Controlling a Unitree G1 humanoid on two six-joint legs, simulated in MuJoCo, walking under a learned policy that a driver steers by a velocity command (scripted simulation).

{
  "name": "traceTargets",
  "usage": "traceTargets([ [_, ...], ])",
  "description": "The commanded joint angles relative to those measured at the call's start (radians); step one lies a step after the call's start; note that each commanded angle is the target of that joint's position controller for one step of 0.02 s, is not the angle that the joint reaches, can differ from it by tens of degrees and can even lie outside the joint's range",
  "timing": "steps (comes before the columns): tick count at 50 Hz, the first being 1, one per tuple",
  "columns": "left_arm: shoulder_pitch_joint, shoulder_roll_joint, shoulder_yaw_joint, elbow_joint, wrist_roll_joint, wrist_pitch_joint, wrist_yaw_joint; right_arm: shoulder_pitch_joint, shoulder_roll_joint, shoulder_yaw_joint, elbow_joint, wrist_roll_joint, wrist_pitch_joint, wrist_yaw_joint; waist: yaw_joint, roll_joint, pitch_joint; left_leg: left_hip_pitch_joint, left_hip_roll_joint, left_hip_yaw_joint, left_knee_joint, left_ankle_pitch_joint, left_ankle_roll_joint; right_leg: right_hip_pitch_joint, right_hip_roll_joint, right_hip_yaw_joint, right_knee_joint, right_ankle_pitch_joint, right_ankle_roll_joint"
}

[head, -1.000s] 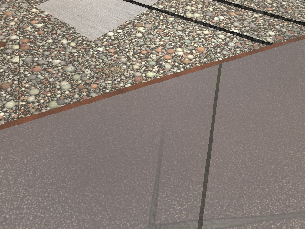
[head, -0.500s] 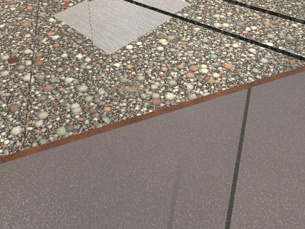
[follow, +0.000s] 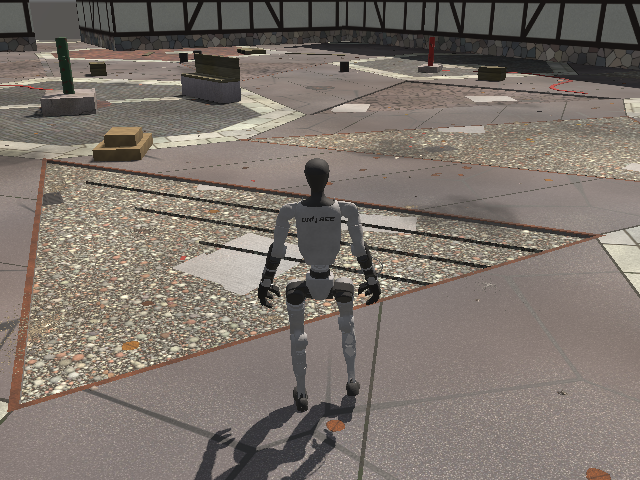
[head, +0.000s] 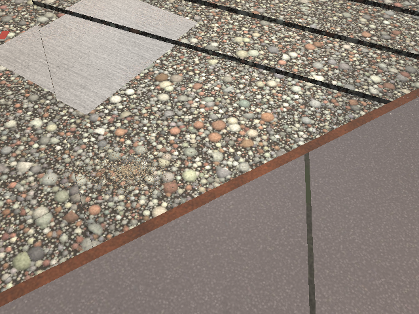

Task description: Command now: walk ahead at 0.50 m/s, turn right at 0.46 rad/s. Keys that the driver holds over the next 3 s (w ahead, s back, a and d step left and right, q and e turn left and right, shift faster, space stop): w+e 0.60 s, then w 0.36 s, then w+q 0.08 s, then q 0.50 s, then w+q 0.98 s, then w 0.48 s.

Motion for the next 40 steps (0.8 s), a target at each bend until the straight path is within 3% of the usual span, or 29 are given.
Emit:
traceTargets([
  [1,0.036,0.017,0.014,-0.055,0.007,0.018,0.0,-0.02,-0.119,-0.027,-0.038,-0.005,-0.018,-0.014,0.032,0.121,0.003,0.055,0.275,-0.155,-0.234,0.175,0.128,-0.108,-0.058,0.059,-0.031,0.114,0.007],
  [7,-0.15,-0.005,0.002,-0.129,0.019,0.009,-0.032,0.028,-0.16,-0.04,-0.028,0.001,-0.001,-0.039,-0.016,0.09,0.058,0.127,0.267,-0.001,-0.252,0.22,0.11,-0.138,-0.038,-0.02,-0.346,0.324,0.017],
  [10,-0.243,-0.012,-0.007,-0.176,0.018,0.009,-0.051,0.083,-0.174,-0.047,-0.014,0.013,0.017,-0.043,-0.049,0.079,0.09,0.227,0.294,0.039,-0.22,0.261,0.106,-0.169,-0.027,-0.066,-0.437,0.294,-0.001],
  [12,-0.275,-0.005,-0.006,-0.207,0.015,0.011,-0.063,0.095,-0.188,-0.053,-0.011,0.023,0.031,-0.042,-0.047,0.09,0.095,0.293,0.312,0.061,-0.173,0.344,0.097,-0.166,-0.011,-0.098,-0.473,0.221,-0.021],
  [15,-0.2,0.049,0.02,-0.222,0.012,0.016,-0.072,0.056,-0.231,-0.065,-0.03,0.037,0.05,-0.046,0.029,0.144,0.011,0.328,0.313,0.103,0.024,0.807,0.067,0.024,0.083,-0.183,-0.483,0.076,-0.077],
  [16,-0.088,0.089,0.042,-0.201,0.007,0.018,-0.07,0.036,-0.243,-0.067,-0.037,0.041,0.058,-0.047,0.097,0.147,-0.051,0.305,0.296,0.116,0.186,0.906,0.051,0.174,0.129,-0.202,-0.511,0.065,-0.106],
  [17,0.077,0.154,0.078,-0.158,0.006,0.019,-0.056,0.021,-0.238,-0.062,-0.046,0.043,0.059,-0.046,0.182,0.116,-0.138,0.19,0.251,0.132,0.42,0.813,0.012,0.436,0.164,-0.18,-0.59,0.136,-0.146],
  [18,0.173,0.256,0.104,-0.135,0.009,0.028,-0.033,0.045,-0.155,-0.037,-0.076,0.004,0.048,-0.043,0.17,-0.085,-0.211,-0.111,0.177,0.122,0.759,0.177,-0.036,0.713,-0.039,0.145,-0.603,0.179,-0.21],
  [19,0.133,0.306,0.1,-0.167,0.015,0.011,-0.04,0.105,-0.064,-0.006,-0.132,0.012,0.007,-0.029,0.069,-0.22,-0.357,-0.463,-0.037,-0.092,1.052,-0.445,-0.076,0.965,-0.243,0.752,-0.795,-0.036,-0.416],
  [20,0.159,0.21,0.072,-0.166,0.022,0.0,-0.05,-0.035,-0.151,-0.022,-0.154,0.055,-0.031,-0.016,0.142,-0.064,-0.332,-0.579,0.008,-0.236,1.083,-0.397,-0.046,0.957,-0.237,0.733,-0.883,-0.042,-0.355],
  [21,0.123,0.165,0.059,-0.16,0.022,-0.012,-0.05,-0.084,-0.156,-0.024,-0.173,0.074,-0.045,-0.012,0.123,-0.043,-0.206,-0.628,0.048,-0.223,1.03,-0.309,-0.019,0.855,-0.208,0.581,-0.875,0.023,-0.314],
  [22,0.043,0.131,0.048,-0.177,0.017,-0.019,-0.05,-0.082,-0.149,-0.024,-0.156,0.053,-0.048,-0.02,0.073,0.051,-0.129,-0.57,0.096,-0.226,0.942,-0.23,-0.014,0.694,-0.16,0.455,-0.87,0.124,-0.277],
  [23,-0.022,0.099,0.038,-0.193,0.021,-0.021,-0.046,-0.071,-0.165,-0.036,-0.147,0.028,-0.04,-0.027,0.034,0.051,-0.096,-0.493,0.125,-0.227,0.859,-0.187,-0.02,0.567,-0.123,0.366,-0.877,0.214,-0.254],
  [24,-0.05,0.086,0.032,-0.209,0.031,-0.022,-0.041,-0.05,-0.169,-0.041,-0.144,0.023,-0.025,-0.025,0.008,0.036,-0.088,-0.426,0.141,-0.232,0.823,-0.16,-0.028,0.488,-0.1,0.328,-0.898,0.262,-0.247],
  [26,-0.039,0.106,0.035,-0.21,0.026,-0.027,-0.029,-0.052,-0.145,-0.041,-0.157,0.011,-0.002,-0.025,-0.007,0.038,-0.074,-0.393,0.138,-0.214,0.736,-0.127,-0.058,0.413,-0.079,0.28,-0.925,0.343,-0.253],
  [28,-0.003,0.136,0.042,-0.204,0.022,-0.028,-0.013,-0.119,-0.123,-0.034,-0.185,0.001,0.009,-0.03,0.007,0.036,-0.047,-0.415,0.121,-0.198,0.619,-0.037,-0.087,0.376,-0.058,0.232,-0.938,0.386,-0.248],
  [33,0.064,0.124,0.036,-0.186,0.018,-0.02,0.003,-0.277,-0.082,-0.012,-0.232,0.01,0.0,-0.009,0.079,-0.032,-0.015,-0.339,0.052,-0.166,0.248,0.283,-0.091,0.343,0.005,0.149,-0.926,0.274,-0.174],
  [37,0.135,0.118,0.031,-0.146,0.016,-0.019,0.003,-0.345,-0.109,-0.013,-0.267,0.022,-0.014,0.013,0.112,-0.047,0.01,-0.35,0.039,-0.177,0.157,0.271,-0.055,0.457,-0.063,0.213,-0.873,0.247,-0.167],
  [40,0.141,0.137,0.036,-0.135,0.02,-0.007,0.011,-0.312,-0.138,-0.02,-0.275,0.023,-0.026,0.022,0.082,-0.074,0.014,-0.337,0.03,-0.171,0.116,0.144,-0.009,0.563,-0.114,0.263,-0.806,0.362,-0.147],
])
